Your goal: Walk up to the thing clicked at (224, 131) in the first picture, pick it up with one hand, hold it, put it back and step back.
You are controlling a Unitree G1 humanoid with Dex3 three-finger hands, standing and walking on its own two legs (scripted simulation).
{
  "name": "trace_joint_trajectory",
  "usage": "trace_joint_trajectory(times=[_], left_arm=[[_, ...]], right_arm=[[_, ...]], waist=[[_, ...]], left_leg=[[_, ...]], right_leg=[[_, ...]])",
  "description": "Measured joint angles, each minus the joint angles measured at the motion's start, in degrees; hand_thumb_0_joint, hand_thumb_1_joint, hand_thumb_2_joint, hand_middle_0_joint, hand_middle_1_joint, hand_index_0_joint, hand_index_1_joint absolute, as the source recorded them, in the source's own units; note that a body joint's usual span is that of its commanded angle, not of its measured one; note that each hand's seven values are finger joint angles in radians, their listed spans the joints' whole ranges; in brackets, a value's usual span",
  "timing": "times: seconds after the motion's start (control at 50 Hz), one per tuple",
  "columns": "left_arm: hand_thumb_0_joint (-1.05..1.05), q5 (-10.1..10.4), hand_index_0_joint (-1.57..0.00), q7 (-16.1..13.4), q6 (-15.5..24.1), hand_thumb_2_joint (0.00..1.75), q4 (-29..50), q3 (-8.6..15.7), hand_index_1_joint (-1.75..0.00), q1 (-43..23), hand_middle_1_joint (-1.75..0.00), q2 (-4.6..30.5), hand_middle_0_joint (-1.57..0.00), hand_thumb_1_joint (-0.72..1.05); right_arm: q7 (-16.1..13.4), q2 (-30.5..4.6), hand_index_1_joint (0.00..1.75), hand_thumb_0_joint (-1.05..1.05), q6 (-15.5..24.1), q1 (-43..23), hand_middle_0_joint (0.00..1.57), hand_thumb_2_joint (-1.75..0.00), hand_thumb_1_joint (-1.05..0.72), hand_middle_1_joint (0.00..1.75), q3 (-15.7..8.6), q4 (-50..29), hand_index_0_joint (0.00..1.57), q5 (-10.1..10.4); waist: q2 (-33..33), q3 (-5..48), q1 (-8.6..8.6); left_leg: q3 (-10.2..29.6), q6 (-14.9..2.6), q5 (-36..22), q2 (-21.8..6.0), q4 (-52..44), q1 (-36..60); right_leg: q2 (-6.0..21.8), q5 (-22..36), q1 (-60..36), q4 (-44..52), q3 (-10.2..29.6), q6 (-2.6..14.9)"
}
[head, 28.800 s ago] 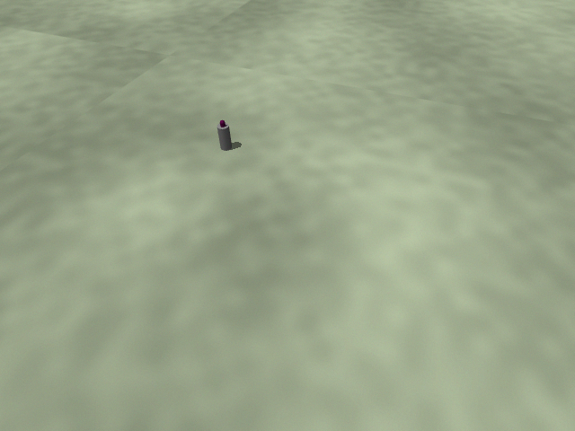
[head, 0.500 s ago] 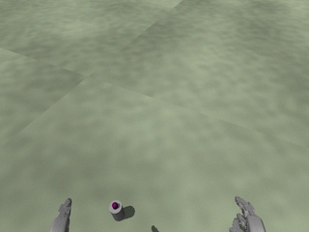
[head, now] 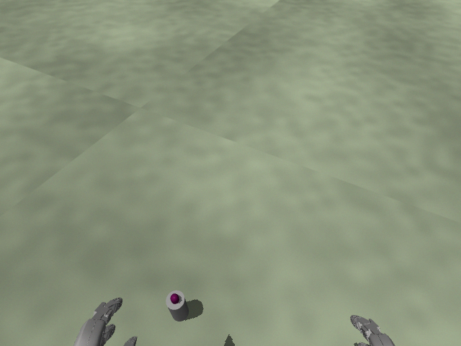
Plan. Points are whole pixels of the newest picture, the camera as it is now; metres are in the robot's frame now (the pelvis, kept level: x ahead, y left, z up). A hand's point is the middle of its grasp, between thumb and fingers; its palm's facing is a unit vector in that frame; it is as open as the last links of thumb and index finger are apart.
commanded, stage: stand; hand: left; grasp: from the side
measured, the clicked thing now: (177, 304) +0.41 +0.21 -0.64
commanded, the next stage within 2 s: none
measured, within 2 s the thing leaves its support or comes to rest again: neither
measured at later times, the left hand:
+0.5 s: hand out of the picture +0.05 +0.25 -0.12, palm faces +0.00 -0.94 -0.34, open 7.4 cm
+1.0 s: hand out of the picture +0.02 +0.26 -0.11, palm faces +0.00 -0.93 -0.36, open 7.4 cm
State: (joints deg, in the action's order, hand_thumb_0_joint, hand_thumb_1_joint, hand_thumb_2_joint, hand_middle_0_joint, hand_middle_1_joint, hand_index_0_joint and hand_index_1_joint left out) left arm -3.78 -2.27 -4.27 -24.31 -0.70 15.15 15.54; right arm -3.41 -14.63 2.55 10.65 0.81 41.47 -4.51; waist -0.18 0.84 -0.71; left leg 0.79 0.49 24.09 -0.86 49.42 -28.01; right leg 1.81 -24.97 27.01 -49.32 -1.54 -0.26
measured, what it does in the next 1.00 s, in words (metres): stands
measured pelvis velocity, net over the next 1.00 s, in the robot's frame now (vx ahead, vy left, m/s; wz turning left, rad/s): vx -0.02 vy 0.00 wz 0.01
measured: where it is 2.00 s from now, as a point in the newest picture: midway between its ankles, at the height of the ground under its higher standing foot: outside the picture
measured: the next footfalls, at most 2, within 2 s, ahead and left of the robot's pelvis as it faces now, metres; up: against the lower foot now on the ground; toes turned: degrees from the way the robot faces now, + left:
none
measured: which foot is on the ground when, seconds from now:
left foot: down 0.00-1.00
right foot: down 0.00-1.00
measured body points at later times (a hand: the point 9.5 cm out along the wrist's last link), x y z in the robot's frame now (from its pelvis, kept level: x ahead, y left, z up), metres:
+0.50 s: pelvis -0.01 +0.01 +0.04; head -0.01 +0.01 +0.49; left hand +0.05 +0.30 -0.09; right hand +0.06 -0.27 -0.10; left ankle +0.02 +0.13 -0.70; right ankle +0.01 -0.13 -0.70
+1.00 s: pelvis -0.02 +0.00 +0.05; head -0.02 +0.00 +0.50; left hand +0.02 +0.31 -0.09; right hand +0.04 -0.29 -0.10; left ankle +0.02 +0.13 -0.70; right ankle +0.01 -0.13 -0.70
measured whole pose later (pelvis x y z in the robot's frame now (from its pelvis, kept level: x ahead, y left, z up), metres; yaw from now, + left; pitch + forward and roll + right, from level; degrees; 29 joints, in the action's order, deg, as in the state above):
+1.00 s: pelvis -0.02 +0.00 +0.05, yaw +0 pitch -4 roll +0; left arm -1.4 -0.3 0.6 -66.9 0.3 8.8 18.9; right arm 0.2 -18.9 -0.3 8.5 -0.9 65.5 -1.3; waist 1.4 -3.3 -0.6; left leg 0.7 0.4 9.0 -0.3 21.8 -8.8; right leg 2.0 -10.0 7.8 -21.8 -2.0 -1.1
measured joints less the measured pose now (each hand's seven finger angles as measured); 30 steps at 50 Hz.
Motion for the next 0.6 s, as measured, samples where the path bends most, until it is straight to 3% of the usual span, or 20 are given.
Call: trace_joint_trajectory(times=[0.1,0.22,0.6], left_arm=[[0.01,0.78,-0.2,1.24,3.09,0.87,-11.64,1.3,-0.3,-1.36,-0.29,2.25,-0.2,0.74],[0.01,1.15,-0.2,1.14,4.03,0.89,-21.47,2.01,-0.3,-1.37,-0.3,3.18,-0.2,0.85],[0.01,2.25,-0.2,1.52,4.7,0.9,-37.87,0.83,-0.3,-4.9,-0.3,2.51,-0.2,0.9]], right_arm=[[2.58,-2.17,0.3,0.01,-1.24,0.3,0.21,-0.9,-0.9,0.3,-2.26,4.83,0.21,1.17],[3.11,-3.64,0.3,0.0,-2.17,1.47,0.2,-0.9,-0.9,0.3,-3.5,9.81,0.21,1.39],[3.36,-2.52,0.3,0.0,-2.68,-1.28,0.21,-0.9,-0.9,0.3,-1.67,20.42,0.21,2.79]], waist=[[-0.26,-1.51,-0.02],[0.16,-2.25,0.23],[1.0,-3.85,-0.05]], left_leg=[[-0.44,-0.08,-1.96,0.36,-4.18,3.96],[-0.39,-0.37,-4.34,0.57,-9.24,8.08],[-0.42,-0.74,-12.81,1.14,-24.3,18.34]], right_leg=[[0.34,1.72,-3.59,3.58,0.34,-0.27],[0.48,4.29,-7.96,9.05,0.16,-0.65],[0.87,13.04,-18.53,24.63,-0.14,-1.45]])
